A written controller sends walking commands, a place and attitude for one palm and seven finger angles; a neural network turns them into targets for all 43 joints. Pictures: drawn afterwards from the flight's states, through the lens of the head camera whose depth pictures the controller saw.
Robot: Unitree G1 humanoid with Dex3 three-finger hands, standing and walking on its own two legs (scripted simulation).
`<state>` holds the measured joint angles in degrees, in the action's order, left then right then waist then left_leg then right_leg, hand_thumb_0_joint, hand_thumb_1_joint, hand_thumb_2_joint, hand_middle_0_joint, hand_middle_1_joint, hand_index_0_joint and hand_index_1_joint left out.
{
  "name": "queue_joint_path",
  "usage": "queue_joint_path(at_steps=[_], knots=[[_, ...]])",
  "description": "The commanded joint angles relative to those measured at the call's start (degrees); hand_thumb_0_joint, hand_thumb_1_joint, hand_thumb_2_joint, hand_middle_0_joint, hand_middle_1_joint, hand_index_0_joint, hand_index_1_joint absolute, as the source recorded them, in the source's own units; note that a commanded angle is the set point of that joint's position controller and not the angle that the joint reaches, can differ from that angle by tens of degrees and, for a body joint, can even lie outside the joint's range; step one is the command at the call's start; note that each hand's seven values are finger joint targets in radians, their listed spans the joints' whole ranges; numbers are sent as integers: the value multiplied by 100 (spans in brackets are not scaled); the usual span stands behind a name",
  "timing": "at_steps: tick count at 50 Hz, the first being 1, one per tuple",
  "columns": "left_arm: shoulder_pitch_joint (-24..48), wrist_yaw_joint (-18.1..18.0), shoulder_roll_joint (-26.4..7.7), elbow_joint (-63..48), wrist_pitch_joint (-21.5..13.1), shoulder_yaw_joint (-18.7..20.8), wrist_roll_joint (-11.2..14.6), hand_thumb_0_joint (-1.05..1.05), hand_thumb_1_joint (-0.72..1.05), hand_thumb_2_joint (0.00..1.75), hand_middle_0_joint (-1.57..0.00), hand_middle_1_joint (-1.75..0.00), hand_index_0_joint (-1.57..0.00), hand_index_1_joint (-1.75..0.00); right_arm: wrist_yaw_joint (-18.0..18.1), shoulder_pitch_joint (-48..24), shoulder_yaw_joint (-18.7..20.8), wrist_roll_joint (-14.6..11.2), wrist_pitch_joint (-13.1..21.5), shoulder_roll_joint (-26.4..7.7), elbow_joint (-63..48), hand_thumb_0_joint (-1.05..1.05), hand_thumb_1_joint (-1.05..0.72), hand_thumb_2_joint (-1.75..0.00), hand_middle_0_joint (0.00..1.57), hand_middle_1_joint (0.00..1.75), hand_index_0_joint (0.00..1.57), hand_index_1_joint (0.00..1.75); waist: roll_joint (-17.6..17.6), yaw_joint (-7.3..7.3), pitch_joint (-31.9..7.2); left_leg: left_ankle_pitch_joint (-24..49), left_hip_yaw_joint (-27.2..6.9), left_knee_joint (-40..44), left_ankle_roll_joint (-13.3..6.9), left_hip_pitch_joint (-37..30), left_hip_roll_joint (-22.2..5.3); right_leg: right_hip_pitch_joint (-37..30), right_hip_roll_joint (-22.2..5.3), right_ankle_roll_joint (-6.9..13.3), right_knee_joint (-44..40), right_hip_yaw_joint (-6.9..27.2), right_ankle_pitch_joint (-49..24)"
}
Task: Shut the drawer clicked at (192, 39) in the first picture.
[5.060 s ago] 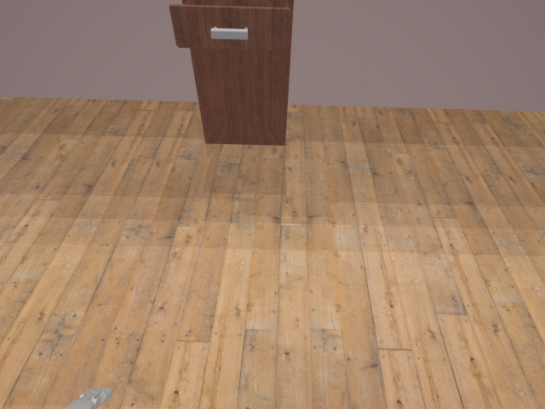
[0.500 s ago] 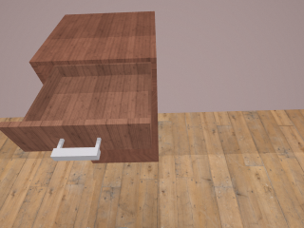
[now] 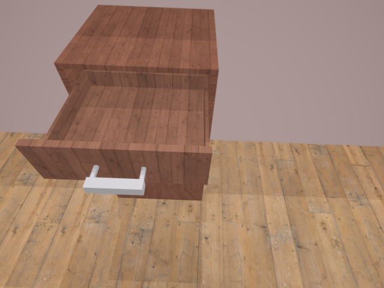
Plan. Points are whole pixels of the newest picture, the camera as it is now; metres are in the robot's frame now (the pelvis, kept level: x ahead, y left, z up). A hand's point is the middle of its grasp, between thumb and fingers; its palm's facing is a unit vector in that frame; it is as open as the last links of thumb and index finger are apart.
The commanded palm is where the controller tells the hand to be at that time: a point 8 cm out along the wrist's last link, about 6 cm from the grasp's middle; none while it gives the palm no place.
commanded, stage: come to a stop and stand still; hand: left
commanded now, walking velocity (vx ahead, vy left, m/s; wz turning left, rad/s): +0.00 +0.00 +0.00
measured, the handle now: (117, 177) +0.34 +0.21 +0.00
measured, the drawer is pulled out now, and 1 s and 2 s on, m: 0.29 0.29 0.29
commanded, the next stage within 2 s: look again from close up in 0.60 s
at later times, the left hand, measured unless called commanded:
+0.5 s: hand out of the picture -0.02 +0.12 -0.18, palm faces +0.05 -0.98 -0.17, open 7.3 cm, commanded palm none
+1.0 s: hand out of the picture +0.02 +0.17 -0.18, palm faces +0.04 -0.98 -0.21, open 7.4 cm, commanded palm none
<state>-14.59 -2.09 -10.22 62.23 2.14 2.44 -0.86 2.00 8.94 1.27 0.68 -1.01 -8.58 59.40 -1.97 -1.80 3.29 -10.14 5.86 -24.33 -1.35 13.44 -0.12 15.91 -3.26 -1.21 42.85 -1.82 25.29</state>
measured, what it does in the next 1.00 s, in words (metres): steps on the spot: right foot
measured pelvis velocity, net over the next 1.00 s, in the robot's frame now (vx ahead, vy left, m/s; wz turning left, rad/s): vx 0.01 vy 0.00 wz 0.00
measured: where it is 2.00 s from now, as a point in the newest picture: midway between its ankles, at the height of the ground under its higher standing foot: outside the picture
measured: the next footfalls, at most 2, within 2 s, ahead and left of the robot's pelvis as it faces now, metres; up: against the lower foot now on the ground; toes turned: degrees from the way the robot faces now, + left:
right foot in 0.06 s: +0.01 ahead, -0.11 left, +0.00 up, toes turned -2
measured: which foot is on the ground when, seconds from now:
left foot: down 0.00-1.00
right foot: up 0.00-0.04, down 0.06-1.00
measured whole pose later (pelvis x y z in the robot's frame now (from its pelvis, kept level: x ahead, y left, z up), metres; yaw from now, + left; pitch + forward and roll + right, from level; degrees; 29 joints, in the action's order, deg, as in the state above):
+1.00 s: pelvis +0.01 +0.00 -0.01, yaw +0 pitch -1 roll +0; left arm -17.2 -3.2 -8.2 60.7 -1.3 0.2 -0.7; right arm 1.6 16.6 -0.4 0.8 0.5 -9.3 61.7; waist 0.7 0.4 1.1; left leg -16.7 3.4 -32.7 -1.0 14.7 -0.9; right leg 7.5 -1.0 -0.1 30.1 -3.1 21.2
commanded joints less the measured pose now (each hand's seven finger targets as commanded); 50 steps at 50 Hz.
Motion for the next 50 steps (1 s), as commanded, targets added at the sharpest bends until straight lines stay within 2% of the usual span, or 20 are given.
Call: queue_joint_path(at_steps=[1,2,3,4,5,6,7,12,19,22,34,35,36,37,38,39,41,43,48,50], knots=[[-542,-8,-185,-55,-121,-52,-11,0,90,90,-20,-30,-20,-30,16,368,176,-10,112,-847,-64,0,-90,-90,20,30,20,30,714,68,-528,1143,-1093,620,-579,-610,-1236,-321,-13,-32,-1508,-24,-718],[-665,-18,-273,3,-167,-63,-19,0,90,90,-20,-30,-20,-30,6,345,167,-50,118,-790,-25,0,-90,-90,20,30,20,30,472,29,-510,1019,-965,384,-382,-535,-1020,-534,-59,-8,-2202,134,-1338],[-604,-39,-427,34,-222,-71,-35,0,90,90,-20,-30,-20,-30,-12,408,147,-93,128,-627,-13,0,-90,-90,20,30,20,30,108,149,-472,800,-778,169,-126,-397,-774,-635,-356,108,-2445,604,-1813],[-482,-40,-547,18,-257,-70,-20,0,90,90,-20,-30,-20,-30,-36,424,114,-102,125,-513,-18,0,-90,-90,20,30,20,30,-185,233,-429,550,-610,147,38,-439,-597,-517,-652,242,-2482,780,-2143],[-388,-25,-601,10,-264,-86,2,0,90,90,-20,-30,-20,-30,-71,434,102,-92,133,-495,19,0,-90,-90,20,30,20,30,-14,278,-441,358,-566,241,107,-629,-516,-309,-754,305,-2469,737,-2017],[-320,-25,-564,37,-302,-87,0,0,90,90,-20,-30,-20,-30,-65,395,103,-44,103,-472,78,0,-90,-90,20,30,20,30,-612,273,-373,503,-524,146,141,-657,-527,-238,-598,312,-2457,753,-2226],[-273,-31,-486,19,-317,-100,2,0,90,90,-20,-30,-20,-30,-60,457,108,-34,78,-510,121,0,-90,-90,20,30,20,30,-876,289,-291,336,-496,152,156,-641,-527,-191,-583,331,-2542,728,-2053],[-346,-31,-428,61,-261,-129,25,0,90,90,-20,-30,-20,-30,-75,655,27,-22,32,-469,384,0,-90,-90,20,30,20,30,-272,270,353,46,-538,347,154,-672,-568,358,-430,315,-2994,699,-370],[-521,-23,-380,98,-248,-111,62,0,90,90,-20,-30,-20,-30,-41,986,-44,7,34,-348,569,0,-90,-90,20,30,20,30,293,223,513,-6,-534,352,186,-352,-546,210,-372,369,-2990,688,-263],[-611,-20,-325,138,-251,-108,66,0,90,90,-20,-30,-20,-30,-20,1118,-51,-1,42,-296,621,0,-90,-90,20,30,20,30,227,186,539,12,-523,339,178,-330,-571,142,-340,376,-2994,624,-334],[-796,-52,-104,223,-297,-131,76,0,90,90,-20,-30,-20,-30,47,1407,-38,-27,141,-230,712,0,-90,-90,20,30,20,30,148,193,105,674,-547,301,160,-465,-690,-376,-262,351,-2596,428,-1666],[-1182,-239,-236,287,-508,-197,-59,0,90,90,-20,-30,-20,-30,-50,542,-78,-22,271,-374,252,0,-90,-90,20,30,20,30,184,-95,432,144,-282,-1153,279,392,-567,-266,-730,22,-2599,1034,-4390],[-917,-195,-557,-13,-566,-134,-52,0,90,90,-20,-30,-20,-30,-96,957,-58,3,172,-78,45,0,-90,-90,20,30,20,30,100,335,78,-923,-510,-1342,153,498,-403,-379,-1018,332,-2530,1058,-3702],[-679,-148,-613,-164,-563,-98,-60,0,90,90,-20,-30,-20,-30,-116,992,-50,62,130,-116,46,0,-90,-90,20,30,20,30,383,313,88,-814,-387,-1250,139,404,-390,-419,-1055,598,-2459,928,-3769],[-604,-148,-546,-173,-557,-102,-56,0,90,90,-20,-30,-20,-30,-110,1229,-49,29,139,-99,68,0,-90,-90,20,30,20,30,-1,424,-135,-749,-316,-1074,140,210,-397,-322,-881,712,-2397,737,-2834],[-549,-145,-432,-221,-566,-121,-42,0,90,90,-20,-30,-20,-30,-117,1371,-65,25,179,-128,91,0,-90,-90,20,30,20,30,-251,457,-278,-367,-361,-832,146,40,-321,-367,-660,704,-2232,593,-2609],[-594,-146,-223,-271,-533,-143,1,0,90,90,-20,-30,-20,-30,-87,1503,-61,19,280,-303,71,0,-90,-90,20,30,20,30,-238,416,-398,484,-614,-458,33,-163,-501,-417,-302,554,-1811,389,-2380],[-787,-143,-136,-265,-457,-174,3,0,90,90,-20,-30,-20,-30,-44,1344,-85,28,325,-452,101,0,-90,-90,20,30,20,30,373,228,-233,1383,-799,-455,-71,-87,-659,-489,-133,454,-1602,269,-2140],[-784,-102,-247,-283,-350,-173,-6,0,90,90,-20,-30,-20,-30,-28,1071,-93,17,270,-550,-10,0,-90,-90,20,30,20,30,275,158,305,855,-904,-138,-140,207,-607,-355,-107,386,-1760,280,-1422],[-735,-86,-302,-311,-332,-181,4,0,90,90,-20,-30,-20,-30,-37,998,-97,14,252,-592,-41,0,-90,-90,20,30,20,30,177,167,311,574,-912,-42,-144,163,-565,-316,-127,365,-1828,301,-1291]])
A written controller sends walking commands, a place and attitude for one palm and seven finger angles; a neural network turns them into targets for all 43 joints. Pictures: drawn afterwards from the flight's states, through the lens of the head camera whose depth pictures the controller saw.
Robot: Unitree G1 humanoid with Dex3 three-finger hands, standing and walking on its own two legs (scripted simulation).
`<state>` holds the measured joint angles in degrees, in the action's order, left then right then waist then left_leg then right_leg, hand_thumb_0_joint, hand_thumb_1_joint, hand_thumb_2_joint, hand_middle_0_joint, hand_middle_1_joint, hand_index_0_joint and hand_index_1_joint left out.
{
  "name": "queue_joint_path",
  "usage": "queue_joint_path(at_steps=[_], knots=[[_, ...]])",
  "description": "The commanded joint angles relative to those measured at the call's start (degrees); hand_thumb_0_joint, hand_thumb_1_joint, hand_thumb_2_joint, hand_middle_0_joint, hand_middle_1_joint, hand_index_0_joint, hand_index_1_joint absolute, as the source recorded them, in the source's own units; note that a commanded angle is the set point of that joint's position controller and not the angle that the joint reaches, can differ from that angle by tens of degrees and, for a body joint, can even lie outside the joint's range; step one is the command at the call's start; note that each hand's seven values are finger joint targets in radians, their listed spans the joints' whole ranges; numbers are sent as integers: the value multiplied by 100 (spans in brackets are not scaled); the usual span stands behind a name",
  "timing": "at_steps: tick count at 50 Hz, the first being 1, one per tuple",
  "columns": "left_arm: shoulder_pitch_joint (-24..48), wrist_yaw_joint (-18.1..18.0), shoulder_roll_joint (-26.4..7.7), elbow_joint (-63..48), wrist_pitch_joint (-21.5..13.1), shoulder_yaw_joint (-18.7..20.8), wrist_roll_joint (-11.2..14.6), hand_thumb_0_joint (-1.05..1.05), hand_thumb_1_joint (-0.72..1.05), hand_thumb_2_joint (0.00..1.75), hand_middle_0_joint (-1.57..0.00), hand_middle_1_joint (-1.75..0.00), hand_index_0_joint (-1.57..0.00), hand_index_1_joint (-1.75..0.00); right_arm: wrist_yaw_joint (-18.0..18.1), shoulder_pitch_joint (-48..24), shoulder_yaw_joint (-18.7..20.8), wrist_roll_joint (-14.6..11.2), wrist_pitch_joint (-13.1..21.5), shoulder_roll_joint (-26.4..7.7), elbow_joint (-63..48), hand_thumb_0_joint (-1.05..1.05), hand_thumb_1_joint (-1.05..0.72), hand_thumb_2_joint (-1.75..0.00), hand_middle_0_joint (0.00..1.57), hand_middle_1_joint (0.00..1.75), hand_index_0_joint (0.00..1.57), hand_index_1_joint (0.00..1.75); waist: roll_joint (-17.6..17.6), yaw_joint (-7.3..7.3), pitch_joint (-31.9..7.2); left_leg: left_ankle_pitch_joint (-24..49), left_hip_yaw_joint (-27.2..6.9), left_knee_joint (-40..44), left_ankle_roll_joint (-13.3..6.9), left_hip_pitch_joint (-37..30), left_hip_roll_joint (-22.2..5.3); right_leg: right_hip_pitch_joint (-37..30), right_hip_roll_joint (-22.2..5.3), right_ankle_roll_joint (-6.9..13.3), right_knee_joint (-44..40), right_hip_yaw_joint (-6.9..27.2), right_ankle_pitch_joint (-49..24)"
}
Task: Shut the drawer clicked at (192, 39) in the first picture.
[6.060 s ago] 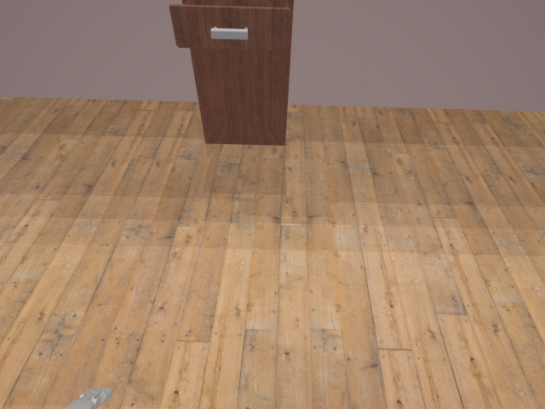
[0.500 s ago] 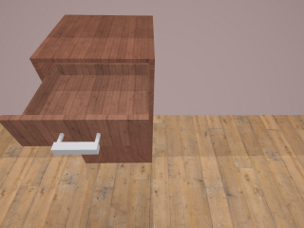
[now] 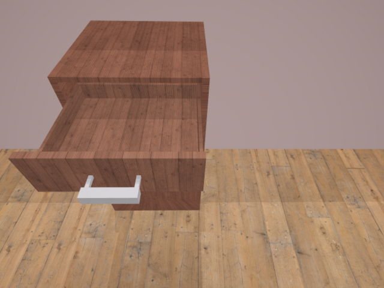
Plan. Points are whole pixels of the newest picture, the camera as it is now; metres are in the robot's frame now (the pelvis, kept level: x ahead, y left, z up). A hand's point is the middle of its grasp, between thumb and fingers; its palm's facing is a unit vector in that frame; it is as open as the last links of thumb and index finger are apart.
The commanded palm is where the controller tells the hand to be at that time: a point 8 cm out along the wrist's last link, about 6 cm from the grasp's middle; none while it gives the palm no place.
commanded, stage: look again from close up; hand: left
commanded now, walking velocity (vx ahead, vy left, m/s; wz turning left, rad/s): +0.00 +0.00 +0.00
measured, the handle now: (112, 187) +0.33 +0.21 +0.00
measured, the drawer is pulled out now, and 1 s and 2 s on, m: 0.29 0.29 0.29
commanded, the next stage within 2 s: raise the hand and make a fist in 0.18 s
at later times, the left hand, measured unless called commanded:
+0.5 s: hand (109, 245) +0.20 +0.17 +0.02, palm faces +0.20 -0.98 -0.08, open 7.0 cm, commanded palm +0.09 +0.23 -0.04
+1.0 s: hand (117, 265) +0.17 +0.15 +0.01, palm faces -0.08 -1.00 -0.06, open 4.4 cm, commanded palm +0.11 +0.24 +0.02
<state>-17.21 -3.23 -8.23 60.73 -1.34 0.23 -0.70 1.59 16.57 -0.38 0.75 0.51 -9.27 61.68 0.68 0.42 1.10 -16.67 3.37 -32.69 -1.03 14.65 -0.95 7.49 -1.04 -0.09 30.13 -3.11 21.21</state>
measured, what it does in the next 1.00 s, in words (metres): lowers itself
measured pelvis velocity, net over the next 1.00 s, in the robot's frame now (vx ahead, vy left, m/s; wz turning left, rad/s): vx -0.04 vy -0.04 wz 0.05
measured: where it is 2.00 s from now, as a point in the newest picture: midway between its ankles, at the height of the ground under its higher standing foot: outside the picture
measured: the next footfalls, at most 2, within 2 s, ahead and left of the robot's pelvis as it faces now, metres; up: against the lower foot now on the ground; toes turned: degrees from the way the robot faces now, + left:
none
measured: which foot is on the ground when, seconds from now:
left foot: down 0.00-1.00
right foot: down 0.00-1.00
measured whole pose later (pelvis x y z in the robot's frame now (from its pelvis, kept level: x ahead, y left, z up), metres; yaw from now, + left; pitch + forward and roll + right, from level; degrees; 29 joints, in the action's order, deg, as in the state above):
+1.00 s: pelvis -0.04 -0.04 -0.06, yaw +3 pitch +8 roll -1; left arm -20.6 20.3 -16.2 -0.7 -16.7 8.6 17.8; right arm 4.6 11.9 -2.6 -3.5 11.3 -11.5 33.9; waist 3.0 0.7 -6.2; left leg -24.0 -2.4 -59.5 1.0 43.7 -2.8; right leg 36.8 1.6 3.8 58.6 -8.1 30.3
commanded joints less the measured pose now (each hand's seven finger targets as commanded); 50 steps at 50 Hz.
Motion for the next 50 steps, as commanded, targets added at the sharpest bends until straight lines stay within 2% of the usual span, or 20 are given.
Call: queue_joint_path(at_steps=[1,13,14,15,16,17,18,19,20,21,24,26,28,30,33,36,39,43,47,50], knots=[[-462,34,-511,-177,21,42,-14,0,90,90,-20,-30,-20,-30,-1,218,75,13,103,-534,-270,0,-90,-90,20,30,20,30,-68,-56,472,1209,-656,838,-179,-30,-484,528,-360,248,-559,436,-879],[-377,74,-705,-154,44,25,-15,0,90,90,-20,-30,-20,-30,-2,-2,91,-15,133,-726,-224,0,-90,-90,20,30,20,30,-11,-87,41,1727,-598,947,-193,-500,-517,319,-449,120,-622,401,-1230],[-568,-132,-729,-62,-53,9,-97,0,90,90,-20,-30,-20,-30,-21,-261,111,-61,135,-877,-550,0,-90,-90,20,30,20,30,45,-114,321,2955,-596,-32,-75,-308,-652,681,-588,90,-783,691,-2399],[3533,-212,-2136,-9404,-1162,925,993,0,90,90,-22,-32,-22,-32,118,23,388,-313,982,-1639,-2472,0,-90,-90,20,30,20,30,1223,524,-2780,3399,-663,523,82,-2165,-135,611,-68,211,-103,-54,-2789],[660,-426,-1535,-7897,-825,652,546,0,90,90,-24,-34,-24,-34,314,-438,59,-254,1602,-967,-2101,0,-90,-90,20,30,20,30,2004,-67,-2613,4040,-791,969,143,-2886,-526,1057,89,250,696,-95,-1159],[313,-718,-1012,-7397,-519,291,663,0,90,90,-26,-37,-26,-37,336,-447,210,-241,1758,-997,-1730,0,-90,-90,20,30,20,30,1512,76,-2165,3733,-725,996,400,-2023,-439,1215,94,192,838,-111,-268],[-1429,-635,401,-5990,78,-563,652,0,90,90,-28,-39,-28,-39,215,-154,174,-322,1738,-791,-1622,0,-90,-90,20,30,20,30,897,203,-1279,3083,-806,1060,221,-1597,-442,1726,86,117,820,-135,-50],[-481,-516,297,-7152,-70,-557,894,0,90,90,-30,-41,-30,-41,158,-288,265,-311,1744,-1016,-2092,0,-90,-90,20,30,20,30,553,201,-683,2563,-831,948,183,-943,-421,1667,0,89,619,-178,-138],[-458,-442,-63,-7112,-318,-199,799,0,90,90,-32,-43,-32,-43,164,-417,390,-244,1768,-1099,-2221,0,-90,-90,20,30,20,30,137,282,-454,1768,-764,637,136,-513,-309,1813,54,121,313,-241,-147],[-972,-330,-78,-6794,-592,-24,774,0,90,90,-34,-45,-34,-45,146,-524,400,-166,1779,-1102,-2404,0,-90,-90,20,30,20,30,-257,150,-181,1050,-702,388,123,98,-151,1880,99,143,122,-329,-255],[-2710,349,150,-5628,-1527,322,978,0,90,90,-40,-52,-40,-52,-19,-907,471,-95,1569,-1066,-2875,0,-90,-90,20,30,20,30,-1423,-229,-282,992,-489,-455,132,1095,-27,2259,213,147,644,-449,-803],[-2776,1036,51,-5622,-2409,543,1204,0,90,90,-44,-56,-44,-56,-106,-1161,566,-84,1442,-1086,-3085,0,-90,-90,20,30,20,30,-2009,-328,-428,628,-315,-952,176,1922,25,2600,207,109,1233,-380,-845],[-2837,1526,-374,-5623,-2945,992,1293,0,90,90,-48,-60,-48,-60,-210,-1309,636,-131,1349,-1108,-3418,0,-90,-90,20,30,20,30,-1026,-456,-586,376,-153,-1233,201,2107,116,2638,128,193,1512,-187,-729],[-2540,1656,-688,-6028,-2805,1237,1331,0,90,90,-52,-65,-52,-65,-161,-1511,584,-217,1225,-1077,-3846,0,-90,-90,20,30,20,30,-135,-520,-857,-60,7,-1419,133,2289,230,2678,77,220,1588,15,-194],[-1155,1431,-1162,-7738,-2836,1437,1451,0,90,90,-58,-71,-58,-71,5,-1413,522,-207,1177,-997,-4209,0,-90,-90,20,30,20,30,605,-332,-1552,-535,-43,-1732,15,2279,208,2918,46,183,1494,487,799],[-397,1099,-1133,-8819,-3483,1420,1564,0,90,90,-64,-78,-64,-78,124,-896,458,-170,1339,-810,-4033,0,-90,-90,20,30,20,30,878,-20,-1928,-445,-260,-2193,-68,2151,110,3220,71,181,1445,740,1080],[-23,1378,-903,-8830,-3938,795,1653,0,90,90,-70,-84,-70,-84,216,-784,385,-205,1591,-908,-3776,0,-90,-90,20,30,20,30,471,387,-1490,-757,-376,-2600,-111,2413,40,3709,74,151,1192,1022,1710],[-126,2221,-1219,-7393,-3248,706,1784,0,90,90,-78,-93,-78,-93,321,-864,272,-345,1748,-1165,-3614,0,-90,-90,20,30,20,30,-160,497,-723,-965,-491,-2699,-134,2933,-10,3557,-101,-74,650,1450,2148],[-622,2468,-1809,-6534,-1497,1589,1952,0,90,90,-86,-101,-86,-101,451,-1123,221,-486,1500,-1185,-3847,0,-90,-90,20,30,20,30,-296,-72,-921,-826,-550,-2167,-117,2893,76,2521,-379,-225,398,1624,1730],[-1164,1937,-1633,-7449,-1011,2194,2209,0,90,90,-92,-108,-92,-108,439,-1166,238,-416,1309,-901,-3991,0,-90,-90,20,30,20,30,-380,-435,-1597,-153,-553,-1850,-49,2404,107,1683,-470,-333,634,1349,86]])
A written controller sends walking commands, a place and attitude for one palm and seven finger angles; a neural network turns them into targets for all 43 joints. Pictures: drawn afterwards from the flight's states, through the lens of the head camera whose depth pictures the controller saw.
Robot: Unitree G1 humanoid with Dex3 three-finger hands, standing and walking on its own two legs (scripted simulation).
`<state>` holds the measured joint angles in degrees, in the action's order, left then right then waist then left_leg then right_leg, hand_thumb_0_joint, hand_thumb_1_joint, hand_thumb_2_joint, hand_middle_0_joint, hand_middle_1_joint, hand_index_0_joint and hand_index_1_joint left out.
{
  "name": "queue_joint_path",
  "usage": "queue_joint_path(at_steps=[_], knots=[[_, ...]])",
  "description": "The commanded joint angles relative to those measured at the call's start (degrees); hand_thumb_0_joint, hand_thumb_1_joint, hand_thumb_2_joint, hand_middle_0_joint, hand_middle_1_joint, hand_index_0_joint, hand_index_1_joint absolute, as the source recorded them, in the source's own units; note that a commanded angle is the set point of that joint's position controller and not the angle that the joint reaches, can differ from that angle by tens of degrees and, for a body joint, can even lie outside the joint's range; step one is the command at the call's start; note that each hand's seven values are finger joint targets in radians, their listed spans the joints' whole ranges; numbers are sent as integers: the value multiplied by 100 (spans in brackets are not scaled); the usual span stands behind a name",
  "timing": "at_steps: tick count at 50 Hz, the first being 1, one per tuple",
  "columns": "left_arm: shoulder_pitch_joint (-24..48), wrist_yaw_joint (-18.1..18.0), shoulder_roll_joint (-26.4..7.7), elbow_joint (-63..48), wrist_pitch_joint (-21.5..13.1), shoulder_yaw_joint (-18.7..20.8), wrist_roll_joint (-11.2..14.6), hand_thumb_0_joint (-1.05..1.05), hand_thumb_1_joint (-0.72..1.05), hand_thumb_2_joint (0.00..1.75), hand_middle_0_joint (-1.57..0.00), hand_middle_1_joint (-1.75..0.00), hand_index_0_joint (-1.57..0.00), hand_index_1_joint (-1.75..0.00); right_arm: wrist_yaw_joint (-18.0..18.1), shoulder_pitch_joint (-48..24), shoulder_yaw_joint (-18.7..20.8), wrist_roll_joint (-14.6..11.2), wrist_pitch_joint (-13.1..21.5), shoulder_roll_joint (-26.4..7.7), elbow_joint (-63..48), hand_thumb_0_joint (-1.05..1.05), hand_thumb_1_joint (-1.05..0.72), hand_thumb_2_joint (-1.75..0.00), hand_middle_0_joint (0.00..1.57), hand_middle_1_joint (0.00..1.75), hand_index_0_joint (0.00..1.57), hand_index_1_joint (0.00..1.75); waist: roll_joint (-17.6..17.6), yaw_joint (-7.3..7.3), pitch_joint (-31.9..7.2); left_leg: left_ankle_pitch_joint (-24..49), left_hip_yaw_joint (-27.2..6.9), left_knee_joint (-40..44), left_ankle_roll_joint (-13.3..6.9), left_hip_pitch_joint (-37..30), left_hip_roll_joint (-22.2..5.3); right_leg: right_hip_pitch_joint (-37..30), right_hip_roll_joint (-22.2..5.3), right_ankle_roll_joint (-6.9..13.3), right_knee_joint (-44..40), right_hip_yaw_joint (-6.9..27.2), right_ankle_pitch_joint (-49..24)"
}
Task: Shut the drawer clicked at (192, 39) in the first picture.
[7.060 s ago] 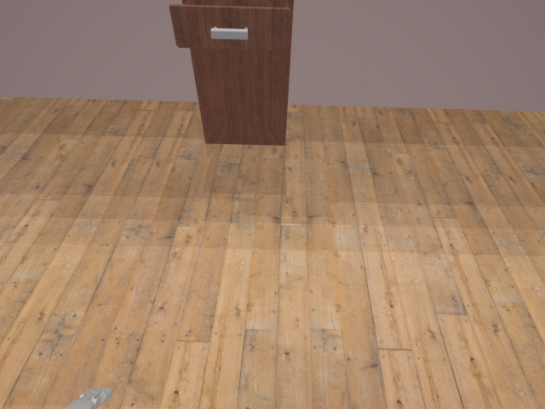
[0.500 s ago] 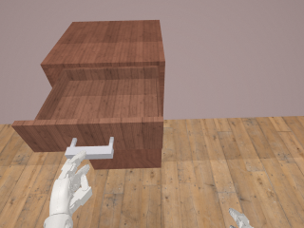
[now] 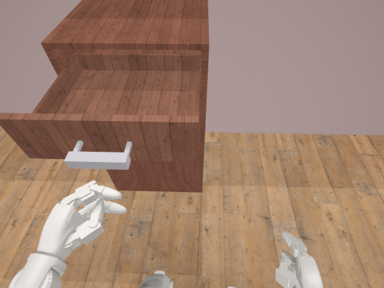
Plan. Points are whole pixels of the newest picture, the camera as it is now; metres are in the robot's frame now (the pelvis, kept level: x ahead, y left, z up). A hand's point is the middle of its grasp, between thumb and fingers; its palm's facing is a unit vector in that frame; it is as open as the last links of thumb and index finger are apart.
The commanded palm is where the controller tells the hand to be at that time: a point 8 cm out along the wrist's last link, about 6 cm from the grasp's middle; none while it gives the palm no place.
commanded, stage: raise the hand and make a fist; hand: left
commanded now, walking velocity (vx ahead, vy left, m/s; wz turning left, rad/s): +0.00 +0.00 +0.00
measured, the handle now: (101, 152) +0.39 +0.23 +0.07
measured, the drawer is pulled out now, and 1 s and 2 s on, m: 0.29 0.29 0.29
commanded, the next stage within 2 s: bring the fist close to the handle in 1.18 s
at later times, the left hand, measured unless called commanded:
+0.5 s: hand (59, 219) +0.20 +0.21 +0.14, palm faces +0.03 -1.00 -0.02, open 3.1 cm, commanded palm +0.16 +0.26 +0.14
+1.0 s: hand (74, 218) +0.20 +0.19 +0.15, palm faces +0.00 -1.00 -0.05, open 3.2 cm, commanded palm +0.16 +0.25 +0.17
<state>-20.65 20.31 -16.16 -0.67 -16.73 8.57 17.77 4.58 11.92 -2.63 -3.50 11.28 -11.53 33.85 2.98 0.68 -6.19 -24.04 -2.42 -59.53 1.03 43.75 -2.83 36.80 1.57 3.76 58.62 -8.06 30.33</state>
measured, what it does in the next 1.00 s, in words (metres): stands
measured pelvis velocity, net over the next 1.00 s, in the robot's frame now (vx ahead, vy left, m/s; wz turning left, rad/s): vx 0.02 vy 0.04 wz -0.01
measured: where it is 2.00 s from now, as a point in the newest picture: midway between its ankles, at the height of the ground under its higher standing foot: outside the picture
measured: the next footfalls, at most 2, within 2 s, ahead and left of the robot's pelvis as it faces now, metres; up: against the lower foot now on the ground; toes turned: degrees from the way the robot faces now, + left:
none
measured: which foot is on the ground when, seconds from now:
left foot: down 0.00-1.00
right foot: down 0.00-1.00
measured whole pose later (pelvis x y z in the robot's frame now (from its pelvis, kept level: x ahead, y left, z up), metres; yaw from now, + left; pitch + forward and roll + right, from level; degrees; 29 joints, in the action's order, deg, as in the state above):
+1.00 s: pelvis +0.02 +0.04 +0.03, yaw -1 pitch +3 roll -1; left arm -35.2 4.5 -11.5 -28.0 -2.1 1.3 11.6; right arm 2.0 16.3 -3.6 -3.3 10.5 -13.2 29.0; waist 3.1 -0.2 -5.3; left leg -20.8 1.3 -47.2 -1.9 29.1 -0.4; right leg 22.7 -0.7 0.3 45.4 -4.5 25.4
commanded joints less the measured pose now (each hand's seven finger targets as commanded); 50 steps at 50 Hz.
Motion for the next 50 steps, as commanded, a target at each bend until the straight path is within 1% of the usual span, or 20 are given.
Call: queue_joint_path(at_steps=[1,2,4,6,9,12,16,17,21,22,23,27,30,32,35,39,43,45,47,50], knots=[[-932,-667,-777,-1602,445,1534,399,0,90,90,-94,-110,-94,-110,112,-653,496,38,226,-600,-1175,0,-90,-90,20,30,20,30,-617,-521,-999,882,42,954,-237,-705,279,-1373,-655,-709,-2075,1611,-1434],[-1171,-887,-795,-1728,278,1706,412,0,90,90,-96,-112,-96,-112,82,-664,516,67,238,-549,-1121,0,-90,-90,20,30,20,30,-725,-592,-1070,1154,18,1045,-225,-840,256,-1525,-557,-704,-1880,1402,-2116],[-1682,-1088,-556,-2068,-153,1566,279,0,90,90,-100,-117,-100,-117,-27,-413,607,96,267,-485,-1014,0,-90,-90,20,30,20,30,-635,-551,-1155,1694,126,1135,-218,-1088,263,-1641,-454,-701,-1545,1134,-3692],[-2002,-1038,-271,-2296,-577,1055,59,0,90,90,-104,-121,-104,-121,-143,-320,659,134,360,-516,-992,0,-90,-90,20,30,20,30,-450,-438,-1053,2033,237,1197,-260,-1331,294,-1379,-343,-656,-1374,824,-4169],[-1921,-685,27,-2102,-818,383,-67,0,90,90,-110,-127,-110,-127,-229,-246,673,118,487,-710,-961,0,-90,-90,20,30,20,30,-431,-69,-573,1916,158,1185,-316,-1409,272,-759,-247,-650,-1454,682,-3551],[-1720,-361,77,-2233,-817,101,19,0,90,90,-116,-134,-116,-134,-166,-249,656,76,658,-863,-983,0,-90,-90,20,30,20,30,-405,60,-436,1569,75,1217,-354,-1476,253,-451,-156,-494,-1635,622,-2457],[-1498,-537,-235,-3274,-927,233,-56,0,90,90,-124,-143,-124,-143,-128,-134,646,104,818,-867,-1105,0,-90,-90,20,30,20,30,26,-86,-1246,1760,-17,1397,-352,-2030,220,-566,-92,-317,-1483,419,-2007],[-1537,-735,-356,-3423,-932,348,-153,0,90,90,-126,-145,-126,-145,-125,-183,635,128,794,-832,-1060,0,-90,-90,20,30,20,30,166,-159,-1218,1842,-25,1423,-343,-2137,200,-553,-74,-288,-1452,385,-1983],[-1680,-1142,141,-3578,-687,-65,-253,0,90,90,-134,-153,-134,-153,-225,-260,531,111,660,-730,-1231,0,-90,-90,20,30,20,30,280,-182,-894,1769,-177,1662,-234,-2184,102,-416,-44,-265,-1396,179,-1614],[-1784,-1239,51,-3481,-520,-3,-367,0,90,90,-136,-156,-136,-156,-250,-333,530,97,593,-755,-1251,0,-90,-90,20,30,20,30,185,-204,-812,1640,-214,1716,-245,-2152,58,-421,-37,-265,-1442,177,-1505],[-1865,-1235,352,-3456,-329,-340,-390,0,90,90,-138,-158,-138,-158,-274,-313,488,93,534,-737,-1332,0,-90,-90,20,30,20,30,237,-170,-676,1545,-202,1772,-238,-2139,69,-410,-46,-271,-1467,152,-1490],[-1831,-1216,350,-3335,503,-612,-567,0,90,90,-140,-160,-140,-160,-277,-468,396,46,313,-794,-1515,0,-90,-90,20,30,20,30,-47,-151,-185,1014,-311,2060,-237,-1953,18,-539,-50,-284,-1670,141,-1272],[-1632,-1290,228,-3952,822,-672,-631,0,90,90,-140,-160,-140,-160,-260,-451,306,48,229,-756,-1717,0,-90,-90,20,30,20,30,-32,-186,-190,780,-313,2204,-236,-2015,27,-663,-60,-272,-1735,130,-1142],[-1357,-1475,-45,-4332,815,-445,-677,0,90,90,-140,-160,-140,-160,-234,-466,261,69,223,-756,-1733,0,-90,-90,20,30,20,30,33,-214,-193,577,-358,2285,-214,-2057,17,-698,-39,-253,-1726,135,-979],[-1312,-1684,143,-4703,698,-565,-677,0,90,90,-140,-160,-140,-160,-274,-360,187,87,283,-673,-1784,0,-90,-90,20,30,20,30,293,-224,-275,467,-416,2341,-168,-2231,-22,-609,-24,-240,-1677,116,-864],[-1250,-1754,184,-4550,694,-573,-626,0,90,90,-140,-160,-140,-160,-302,-356,161,69,359,-730,-1683,0,-90,-90,20,30,20,30,210,-141,-116,170,-423,2383,-163,-2164,-16,-615,-30,-253,-1783,131,-751],[-1493,-1578,357,-3830,1054,-715,-602,0,90,90,-140,-160,-140,-160,-264,-398,192,16,328,-807,-1616,0,-90,-90,20,30,20,30,-131,-144,157,-148,-337,2465,-201,-1923,63,-722,-50,-275,-2006,185,-618],[-1287,-1515,174,-3840,1166,-564,-567,0,90,90,-140,-160,-140,-160,-207,-423,211,6,326,-833,-1631,0,-90,-90,20,30,20,30,-332,-146,117,-147,-244,2442,-240,-1900,112,-814,-72,-296,-2133,250,-518],[-1451,-1565,-96,-3929,1154,-228,-586,0,90,90,-140,-160,-140,-160,-179,-479,225,12,336,-807,-1596,0,-90,-90,20,30,20,30,-230,-266,36,59,-174,2422,-249,-1946,141,-957,-76,-268,-2205,279,-559],[-1224,-1665,-180,-4288,915,-49,-517,0,90,90,-140,-160,-140,-160,-175,-384,227,39,428,-731,-1576,0,-90,-90,20,30,20,30,-137,-244,-229,448,-53,2289,-266,-2132,164,-1006,-91,-276,-2217,303,-736]])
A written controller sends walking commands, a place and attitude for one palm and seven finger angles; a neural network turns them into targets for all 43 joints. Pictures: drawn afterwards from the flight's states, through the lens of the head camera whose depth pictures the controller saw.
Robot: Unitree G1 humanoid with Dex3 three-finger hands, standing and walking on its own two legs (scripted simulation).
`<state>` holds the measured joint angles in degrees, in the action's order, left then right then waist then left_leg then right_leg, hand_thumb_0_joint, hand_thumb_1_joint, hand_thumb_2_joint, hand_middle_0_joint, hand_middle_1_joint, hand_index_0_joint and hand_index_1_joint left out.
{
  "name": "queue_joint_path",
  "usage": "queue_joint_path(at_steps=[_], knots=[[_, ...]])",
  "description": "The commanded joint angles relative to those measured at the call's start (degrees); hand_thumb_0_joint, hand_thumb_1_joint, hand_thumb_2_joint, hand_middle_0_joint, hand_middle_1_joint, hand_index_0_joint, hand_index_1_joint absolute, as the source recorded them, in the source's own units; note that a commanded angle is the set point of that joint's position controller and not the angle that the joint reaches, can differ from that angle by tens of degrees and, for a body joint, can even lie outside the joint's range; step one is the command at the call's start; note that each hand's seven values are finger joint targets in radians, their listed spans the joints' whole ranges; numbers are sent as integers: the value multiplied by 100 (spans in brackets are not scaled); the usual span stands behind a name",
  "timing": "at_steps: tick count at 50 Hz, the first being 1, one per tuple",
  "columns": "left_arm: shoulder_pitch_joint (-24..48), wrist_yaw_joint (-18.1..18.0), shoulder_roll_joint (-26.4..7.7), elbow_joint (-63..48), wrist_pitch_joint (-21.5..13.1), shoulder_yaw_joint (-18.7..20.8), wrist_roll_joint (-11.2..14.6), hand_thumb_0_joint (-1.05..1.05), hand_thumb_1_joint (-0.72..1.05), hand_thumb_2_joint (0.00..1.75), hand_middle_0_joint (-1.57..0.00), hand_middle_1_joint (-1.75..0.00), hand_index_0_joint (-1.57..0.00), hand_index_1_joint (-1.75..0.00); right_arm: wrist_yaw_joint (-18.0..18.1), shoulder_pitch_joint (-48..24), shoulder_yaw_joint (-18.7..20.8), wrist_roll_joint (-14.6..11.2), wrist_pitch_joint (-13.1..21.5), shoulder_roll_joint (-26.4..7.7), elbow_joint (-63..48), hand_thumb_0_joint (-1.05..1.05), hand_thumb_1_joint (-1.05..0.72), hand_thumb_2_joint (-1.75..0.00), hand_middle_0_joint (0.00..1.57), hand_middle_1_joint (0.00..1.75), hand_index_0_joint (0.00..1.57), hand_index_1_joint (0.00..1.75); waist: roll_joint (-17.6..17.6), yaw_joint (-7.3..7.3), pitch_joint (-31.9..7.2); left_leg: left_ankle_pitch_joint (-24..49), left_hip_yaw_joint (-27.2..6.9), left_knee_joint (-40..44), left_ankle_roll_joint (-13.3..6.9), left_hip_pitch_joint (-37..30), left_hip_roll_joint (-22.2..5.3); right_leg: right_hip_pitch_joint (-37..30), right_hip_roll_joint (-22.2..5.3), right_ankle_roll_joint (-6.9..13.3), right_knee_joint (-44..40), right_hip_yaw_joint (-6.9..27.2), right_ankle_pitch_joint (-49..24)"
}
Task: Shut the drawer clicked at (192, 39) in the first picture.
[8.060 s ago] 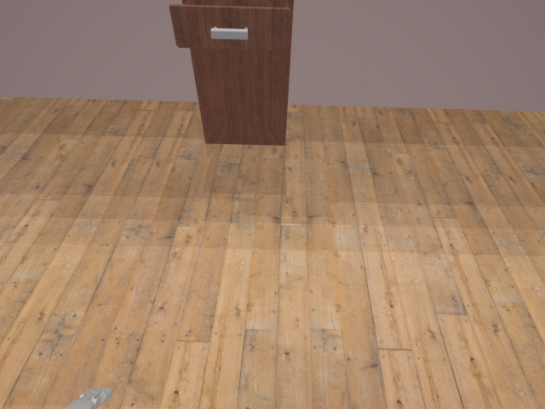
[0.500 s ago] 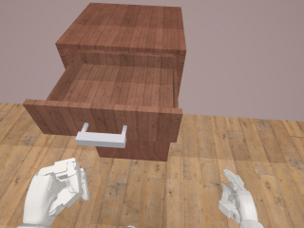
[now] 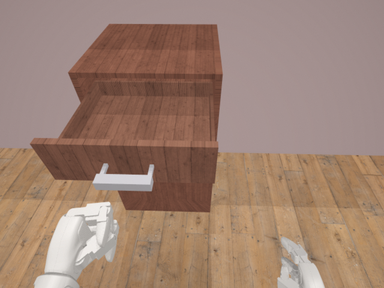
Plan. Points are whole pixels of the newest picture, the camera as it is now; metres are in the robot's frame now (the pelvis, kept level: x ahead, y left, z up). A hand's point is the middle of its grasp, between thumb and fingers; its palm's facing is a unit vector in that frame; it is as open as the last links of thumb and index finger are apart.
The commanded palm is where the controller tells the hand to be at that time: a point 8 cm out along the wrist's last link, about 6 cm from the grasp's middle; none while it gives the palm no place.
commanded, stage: raise the hand and make a fist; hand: left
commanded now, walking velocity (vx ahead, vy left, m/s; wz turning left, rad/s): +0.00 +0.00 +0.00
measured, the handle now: (126, 174) +0.37 +0.19 +0.03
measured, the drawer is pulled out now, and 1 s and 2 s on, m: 0.29 0.29 0.29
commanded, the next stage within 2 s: bring the fist close to the handle in 0.18 s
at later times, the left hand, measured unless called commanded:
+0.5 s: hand (108, 230) +0.20 +0.16 +0.11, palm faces +0.12 -0.99 -0.08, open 3.3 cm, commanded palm +0.16 +0.21 +0.11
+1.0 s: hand (124, 224) +0.23 +0.15 +0.06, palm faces -0.01 -1.00 -0.02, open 3.3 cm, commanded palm +0.21 +0.21 +0.06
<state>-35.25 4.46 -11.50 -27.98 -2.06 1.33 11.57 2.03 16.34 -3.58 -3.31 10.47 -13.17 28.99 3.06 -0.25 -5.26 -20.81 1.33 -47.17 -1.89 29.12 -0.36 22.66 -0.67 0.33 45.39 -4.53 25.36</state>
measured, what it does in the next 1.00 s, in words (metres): stands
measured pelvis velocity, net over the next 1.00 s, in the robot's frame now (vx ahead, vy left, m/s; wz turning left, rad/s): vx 0.01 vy -0.01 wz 0.01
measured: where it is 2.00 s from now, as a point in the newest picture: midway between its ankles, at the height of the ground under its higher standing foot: outside the picture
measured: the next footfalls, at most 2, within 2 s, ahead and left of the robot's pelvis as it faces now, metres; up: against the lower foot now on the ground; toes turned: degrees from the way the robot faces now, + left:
none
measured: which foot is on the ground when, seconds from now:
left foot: down 0.00-1.00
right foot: down 0.00-1.00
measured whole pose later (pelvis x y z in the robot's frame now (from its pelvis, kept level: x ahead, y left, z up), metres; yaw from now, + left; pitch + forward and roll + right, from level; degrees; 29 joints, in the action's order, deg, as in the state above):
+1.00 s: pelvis +0.01 -0.01 -0.01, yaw +0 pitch +9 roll -1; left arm -22.4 11.0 -10.7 -4.7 -19.1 5.5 14.3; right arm 2.5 13.1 -1.2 -1.8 12.5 -14.0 33.1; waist 2.5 0.9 -4.3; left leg -22.5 0.3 -51.6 -0.9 37.8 -0.9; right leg 31.2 -0.2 1.4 50.1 -5.4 27.6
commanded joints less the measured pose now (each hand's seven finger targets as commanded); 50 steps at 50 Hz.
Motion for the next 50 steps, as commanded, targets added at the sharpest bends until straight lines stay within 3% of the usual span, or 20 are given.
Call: queue_joint_path(at_steps=[1,2,6,8,11,15,18,19,22,24,26,29,30,35,39,42,46,50], knots=[[274,-111,-700,-1538,-673,819,166,0,90,90,-140,-160,-140,-160,88,-826,332,26,546,-558,-1035,0,-90,-90,20,30,20,30,-138,-156,-283,179,-402,1013,26,-692,-85,446,145,67,-928,-34,-249],[316,-151,-837,-1548,-808,982,185,0,90,90,-140,-160,-140,-160,96,-828,340,33,579,-569,-950,0,-90,-90,20,30,20,30,-72,-162,-230,217,-393,975,26,-675,-76,437,153,78,-972,-2,-262],[116,41,-531,-1185,-1099,801,362,0,90,90,-140,-160,-140,-160,38,-776,371,16,782,-598,-797,0,-90,-90,20,30,20,30,81,-78,-211,506,-298,819,28,-743,-42,439,125,58,-986,44,-633],[-159,232,-453,-863,-1023,719,399,0,90,90,-140,-160,-140,-160,34,-773,404,4,814,-621,-737,0,-90,-90,20,30,20,30,-11,-86,-203,632,-253,769,12,-687,-12,334,96,30,-1070,144,-900],[-94,505,-620,-600,-853,862,472,0,90,90,-140,-160,-140,-160,110,-814,449,-33,833,-630,-721,0,-90,-90,20,30,20,30,-496,-92,-163,711,-203,697,-3,-576,19,170,-16,-86,-1298,431,-1149],[18,623,-950,-505,-867,1385,531,0,90,90,-140,-160,-140,-160,206,-858,462,-35,800,-575,-647,0,-90,-90,20,30,20,30,-745,-161,-161,884,-203,663,0,-546,56,-26,-102,-187,-1365,621,-1669],[383,647,-917,-253,-1099,1516,600,0,90,90,-140,-160,-140,-160,240,-809,451,-1,793,-566,-516,0,-90,-90,20,30,20,30,-576,-95,-56,984,-198,605,16,-585,69,55,-107,-227,-1336,654,-2027],[520,678,-907,-101,-1194,1544,636,0,90,90,-140,-160,-140,-160,246,-779,448,-3,797,-573,-472,0,-90,-90,20,30,20,30,-664,-41,-22,952,-205,578,21,-559,74,97,-112,-253,-1336,666,-2036],[767,842,-912,-10,-1475,1520,669,0,90,90,-140,-160,-140,-160,226,-763,453,11,870,-625,-366,0,-90,-90,20,30,20,30,-217,-12,-259,1154,-196,501,13,-703,92,20,-135,-252,-1247,676,-2419],[711,1010,-734,103,-1550,1276,665,0,90,90,-140,-160,-140,-160,187,-711,460,18,914,-644,-376,0,-90,-90,20,30,20,30,-144,33,-508,1363,-185,470,-1,-818,100,-51,-160,-269,-1128,618,-2841],[743,1134,-789,325,-1552,1288,670,0,90,90,-140,-160,-140,-160,173,-709,479,22,933,-681,-342,0,-90,-90,20,30,20,30,-230,41,-600,1418,-198,436,-1,-744,108,-106,-188,-298,-1085,635,-3054],[698,1212,-749,715,-1505,1271,648,0,90,90,-140,-160,-140,-160,177,-726,519,36,856,-700,-333,0,-90,-90,20,30,20,30,-659,40,-513,1400,-213,435,-8,-556,115,-99,-197,-343,-1048,641,-3199],[670,1203,-837,811,-1496,1432,670,0,90,90,-140,-160,-140,-160,183,-751,540,44,827,-710,-331,0,-90,-90,20,30,20,30,-719,-10,-550,1392,-209,436,5,-493,119,-146,-206,-346,-1026,654,-3234],[821,960,-850,873,-1695,1603,639,0,90,90,-140,-160,-140,-160,175,-784,565,87,658,-663,-373,0,-90,-90,20,30,20,30,-545,-84,-641,1429,-160,488,12,-488,124,-39,-116,-221,-850,449,-2862],[889,840,-598,705,-1974,1185,537,0,90,90,-140,-160,-140,-160,111,-745,568,111,648,-655,-430,0,-90,-90,20,30,20,30,-108,-19,-786,1521,-157,439,-10,-669,87,335,35,-67,-631,219,-2364],[1326,823,-599,982,-2072,1019,459,0,90,90,-140,-160,-140,-160,117,-741,549,135,602,-741,-354,0,-90,-90,20,30,20,30,-223,145,-448,1110,-259,361,-12,-364,51,778,109,-14,-576,173,-1625],[1656,787,-395,1045,-2088,618,381,0,90,90,-140,-160,-140,-160,109,-713,531,142,600,-797,-487,0,-90,-90,20,30,20,30,-1,172,-653,667,-357,324,21,-256,28,1135,127,33,-373,97,-934],[2025,446,-437,1168,-2082,652,219,0,90,90,-140,-160,-140,-160,92,-670,532,194,507,-801,-547,0,-90,-90,20,30,20,30,-146,150,-988,593,-423,234,31,-195,-12,1302,143,47,-139,50,-759]])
